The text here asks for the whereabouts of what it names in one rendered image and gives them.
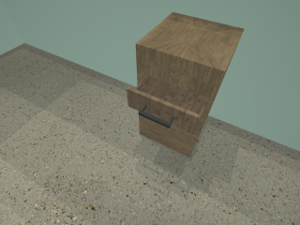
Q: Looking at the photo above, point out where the handle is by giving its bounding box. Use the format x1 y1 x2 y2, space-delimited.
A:
138 105 174 128

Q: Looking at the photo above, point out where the cabinet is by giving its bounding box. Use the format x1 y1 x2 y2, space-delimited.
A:
135 12 245 158

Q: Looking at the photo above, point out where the drawer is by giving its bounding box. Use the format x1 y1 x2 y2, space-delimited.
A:
127 75 210 135

